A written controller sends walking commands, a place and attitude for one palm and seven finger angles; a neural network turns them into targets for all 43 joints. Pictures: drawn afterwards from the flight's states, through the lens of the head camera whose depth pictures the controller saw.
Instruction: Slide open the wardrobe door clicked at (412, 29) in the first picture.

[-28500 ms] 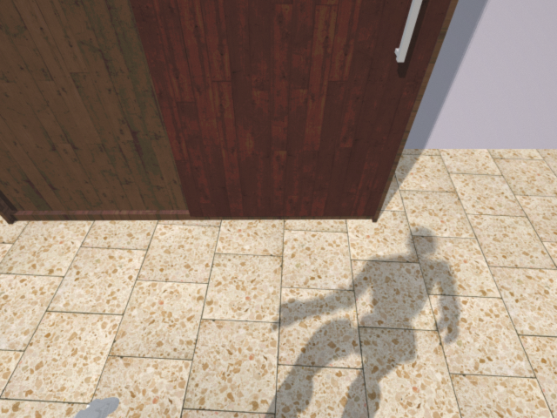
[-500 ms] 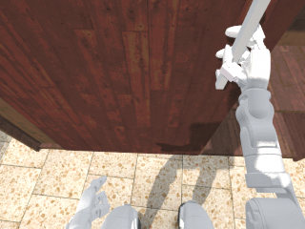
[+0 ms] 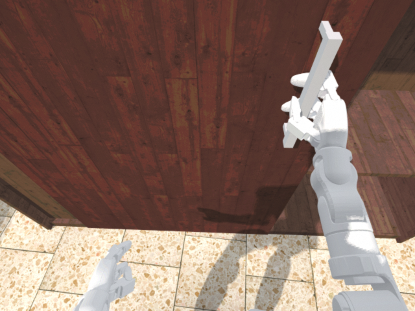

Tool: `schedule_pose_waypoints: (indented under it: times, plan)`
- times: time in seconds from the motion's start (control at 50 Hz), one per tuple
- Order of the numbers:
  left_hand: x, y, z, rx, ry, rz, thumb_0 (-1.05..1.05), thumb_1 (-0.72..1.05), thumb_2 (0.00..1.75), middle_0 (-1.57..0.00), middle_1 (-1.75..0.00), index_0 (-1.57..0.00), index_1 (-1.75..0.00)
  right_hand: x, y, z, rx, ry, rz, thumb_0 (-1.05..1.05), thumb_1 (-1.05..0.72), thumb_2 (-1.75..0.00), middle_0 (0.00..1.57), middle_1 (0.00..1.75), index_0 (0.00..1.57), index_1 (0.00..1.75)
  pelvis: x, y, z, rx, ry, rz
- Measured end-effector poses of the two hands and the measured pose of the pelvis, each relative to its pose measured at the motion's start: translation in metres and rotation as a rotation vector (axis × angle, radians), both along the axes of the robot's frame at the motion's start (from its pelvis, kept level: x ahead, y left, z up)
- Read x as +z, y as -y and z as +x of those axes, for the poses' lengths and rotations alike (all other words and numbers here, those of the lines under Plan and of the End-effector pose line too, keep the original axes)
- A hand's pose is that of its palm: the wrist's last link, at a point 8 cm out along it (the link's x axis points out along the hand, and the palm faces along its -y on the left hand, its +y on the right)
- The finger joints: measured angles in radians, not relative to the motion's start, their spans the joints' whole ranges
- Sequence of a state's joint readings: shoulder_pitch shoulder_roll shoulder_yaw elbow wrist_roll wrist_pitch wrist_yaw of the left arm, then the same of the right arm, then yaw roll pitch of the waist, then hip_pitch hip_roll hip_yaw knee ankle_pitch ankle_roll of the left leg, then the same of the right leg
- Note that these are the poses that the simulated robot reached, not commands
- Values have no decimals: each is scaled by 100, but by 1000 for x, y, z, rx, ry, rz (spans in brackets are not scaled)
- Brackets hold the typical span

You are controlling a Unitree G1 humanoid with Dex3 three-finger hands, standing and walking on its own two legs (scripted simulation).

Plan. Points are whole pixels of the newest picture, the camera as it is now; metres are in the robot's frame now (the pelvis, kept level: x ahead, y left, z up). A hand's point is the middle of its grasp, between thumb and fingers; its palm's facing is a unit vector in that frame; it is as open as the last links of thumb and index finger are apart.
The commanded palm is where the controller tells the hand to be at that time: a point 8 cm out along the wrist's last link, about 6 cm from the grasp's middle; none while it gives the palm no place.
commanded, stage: stop walking and hold the door there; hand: right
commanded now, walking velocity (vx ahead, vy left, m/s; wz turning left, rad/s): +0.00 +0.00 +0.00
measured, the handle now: (303, 94) +0.46 -0.16 +0.16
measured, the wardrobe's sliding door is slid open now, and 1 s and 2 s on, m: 0.63 0.63 0.63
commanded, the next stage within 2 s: loosen the grip on the handle in 0.20 s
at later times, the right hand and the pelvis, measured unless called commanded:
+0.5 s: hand (299, 114) +0.41 -0.14 +0.16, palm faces +0.12 +0.99 -0.10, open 7.5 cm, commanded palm +0.37 -0.18 +0.15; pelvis -0.02 +0.01 +0.00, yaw +0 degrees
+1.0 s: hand (293, 116) +0.41 -0.13 +0.16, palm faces +0.13 +0.98 -0.12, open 14.5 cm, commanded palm +0.38 -0.18 +0.16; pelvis -0.02 +0.01 +0.00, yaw +0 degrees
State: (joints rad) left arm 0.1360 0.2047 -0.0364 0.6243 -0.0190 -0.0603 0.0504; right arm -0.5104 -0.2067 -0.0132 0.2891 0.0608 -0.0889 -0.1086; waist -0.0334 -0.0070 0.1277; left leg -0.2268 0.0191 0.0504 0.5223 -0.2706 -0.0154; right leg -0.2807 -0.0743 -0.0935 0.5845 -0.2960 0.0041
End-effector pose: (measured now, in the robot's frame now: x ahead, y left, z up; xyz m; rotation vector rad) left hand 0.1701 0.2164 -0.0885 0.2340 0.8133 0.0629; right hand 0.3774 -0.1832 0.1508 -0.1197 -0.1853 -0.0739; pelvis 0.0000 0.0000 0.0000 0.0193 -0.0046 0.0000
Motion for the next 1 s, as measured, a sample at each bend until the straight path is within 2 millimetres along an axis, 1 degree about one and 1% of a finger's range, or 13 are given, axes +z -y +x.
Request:
schedule_pose_waypoints:
  times: [0.12, 0.3, 0.36, 0.38, 0.42, 0.46, 0.5, 0.58, 0.66, 0.76, 0.82, 0.88, 1.0]
  plan:
    - [-7, -7, -7, 41, -19, -12, 1, 90, 90, -20, -29, -20, -30, 2, -1, -1, -30, -17, -15, -4, -78, -81, 46, 140, 22, 136, -1, -7, 1, -16, -9, -6]
    - [-7, -22, -31, 95, -63, 34, 1, 90, 90, -20, -29, -20, -30, 3, -1, -2, -29, -36, -6, -3, -78, -80, 45, 139, 23, 136, 0, -3, -2, -5, -7, -11]
    - [-4, -24, -42, 120, -35, 10, 1, 90, 90, -20, -29, -20, -30, 7, 4, 9, -8, -67, -75, -3, -70, -79, 45, 138, 26, 137, 1, -6, -6, -3, -5, -26]
    - [-2, -25, -47, 123, -27, 4, 1, 90, 90, -20, -29, -20, -30, 8, 6, 13, -3, -89, -57, -3, -67, -79, 45, 138, 28, 137, 2, -7, -7, -5, -14, -27]
    - [2, -30, -58, 126, -17, 0, 1, 90, 90, -20, -29, -20, -30, 10, 9, 13, -6, -108, 2, -3, -60, -76, 49, 139, 32, 138, 3, -10, -8, -3, -22, -25]
    - [5, -36, -69, 129, -9, 0, 1, 90, 90, -20, -29, -20, -30, 11, 11, 8, -29, -95, 33, -2, -51, -73, 51, 139, 35, 139, 3, -12, -11, -1, -20, -22]
    - [5, -43, -81, 130, -14, 4, 1, 90, 90, -20, -29, -20, -30, 12, 9, 2, -48, -71, 20, -1, -40, -67, 51, 139, 38, 139, 2, -13, -15, -4, -19, -18]
    - [-1, -57, -107, 148, -62, 20, 1, 90, 90, -20, -29, -20, -30, 11, 5, -1, -83, -57, 2, 0, -9, -52, 46, 137, 34, 136, -1, -15, -24, -12, -21, -16]
    - [-8, -66, -131, 176, -123, 33, 1, 90, 90, -20, -29, -20, -30, 7, 0, 0, -64, -75, -27, 0, 20, -38, 43, 135, 34, 134, -2, -16, -30, -15, -31, -15]
    - [-14, -68, -152, 208, -177, 31, 1, 90, 90, -20, -29, -20, -30, 8, 0, 3, -64, -67, -17, 0, 42, -27, 39, 130, 33, 129, -2, -15, -32, -8, -35, -15]
    - [-16, -64, -157, 221, -192, 19, 1, 90, 90, -20, -29, -20, -30, 10, 0, 4, -58, -58, -17, 0, 48, -24, 35, 126, 31, 126, -1, -14, -30, -3, -32, -14]
    - [-18, -59, -155, 223, -197, 6, 1, 90, 90, -20, -29, -20, -30, 9, 0, 4, -49, -55, -12, 0, 51, -22, 34, 124, 30, 122, 0, -12, -27, -1, -30, -14]
    - [-19, -47, -136, 191, -184, -12, 1, 90, 90, -20, -29, -20, -30, 9, 0, 3, -51, -49, -8, -1, 54, -21, 34, 122, 27, 117, 2, -8, -21, -7, -31, -13]
